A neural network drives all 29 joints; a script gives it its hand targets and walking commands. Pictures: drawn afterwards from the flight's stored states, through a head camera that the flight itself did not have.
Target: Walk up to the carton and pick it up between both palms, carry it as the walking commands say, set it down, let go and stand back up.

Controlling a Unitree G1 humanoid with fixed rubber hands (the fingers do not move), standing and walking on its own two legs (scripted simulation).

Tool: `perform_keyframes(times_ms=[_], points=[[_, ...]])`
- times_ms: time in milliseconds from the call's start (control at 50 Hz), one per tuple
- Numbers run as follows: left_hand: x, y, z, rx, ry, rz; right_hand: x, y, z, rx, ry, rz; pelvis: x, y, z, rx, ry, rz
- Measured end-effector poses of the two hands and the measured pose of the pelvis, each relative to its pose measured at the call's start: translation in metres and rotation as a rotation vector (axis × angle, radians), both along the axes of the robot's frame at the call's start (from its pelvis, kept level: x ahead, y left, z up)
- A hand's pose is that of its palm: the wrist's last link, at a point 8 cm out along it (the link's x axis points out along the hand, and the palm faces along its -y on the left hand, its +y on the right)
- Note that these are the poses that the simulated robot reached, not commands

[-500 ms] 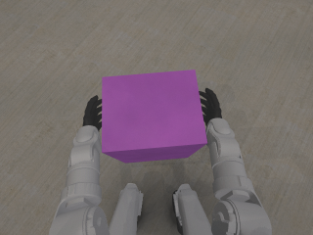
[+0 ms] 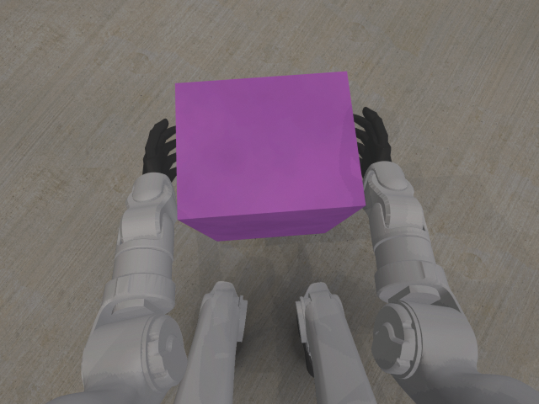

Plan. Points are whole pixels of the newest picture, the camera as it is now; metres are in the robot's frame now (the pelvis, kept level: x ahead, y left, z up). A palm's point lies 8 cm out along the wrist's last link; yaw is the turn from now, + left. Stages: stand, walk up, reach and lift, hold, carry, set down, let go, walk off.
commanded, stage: set down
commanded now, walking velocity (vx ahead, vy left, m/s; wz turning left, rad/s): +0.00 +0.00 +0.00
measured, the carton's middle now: (267, 175) +0.45 +0.02 -0.16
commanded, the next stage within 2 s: none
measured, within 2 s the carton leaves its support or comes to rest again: rests again in 1.94 s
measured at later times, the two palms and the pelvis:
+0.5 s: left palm (173, 174) +0.45 +0.18 -0.17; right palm (354, 166) +0.48 -0.14 -0.17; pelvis -0.02 -0.01 -0.07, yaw +0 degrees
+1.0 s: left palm (186, 175) +0.48 +0.18 -0.29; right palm (336, 168) +0.50 -0.13 -0.28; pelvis -0.05 +0.00 -0.12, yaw +0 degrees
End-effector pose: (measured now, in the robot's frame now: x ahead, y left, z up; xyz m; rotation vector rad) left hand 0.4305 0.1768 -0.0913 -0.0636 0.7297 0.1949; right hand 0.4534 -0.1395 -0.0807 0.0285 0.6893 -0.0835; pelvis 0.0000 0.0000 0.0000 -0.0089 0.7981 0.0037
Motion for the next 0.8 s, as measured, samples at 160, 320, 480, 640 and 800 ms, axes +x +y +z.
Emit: perform_keyframes(times_ms=[160,320,480,640,800], points=[[0.009,-0.002,-0.025,0.013,-0.011,0.001,0.011,-0.002,-0.027,0.009,-0.011,0.003,-0.007,-0.004,-0.024,0.004,0.02,0.001],[0.017,-0.004,-0.052,0.025,-0.004,-0.001,0.017,-0.004,-0.058,0.013,-0.005,0.006,-0.012,-0.008,-0.046,0.011,0.036,-0.005],[0.022,0.0,-0.079,0.034,0.003,0.0,0.022,0.0,-0.089,0.012,0.002,0.007,-0.017,-0.01,-0.067,0.016,0.049,-0.012],[0.031,0.007,-0.104,0.031,-0.002,-0.001,0.031,0.007,-0.113,0.002,-0.003,0.011,-0.024,-0.008,-0.088,0.011,0.047,-0.01],[0.041,0.008,-0.137,0.02,-0.001,-0.013,0.04,0.008,-0.14,-0.019,-0.003,0.007,-0.03,-0.003,-0.106,-0.001,0.029,-0.003]])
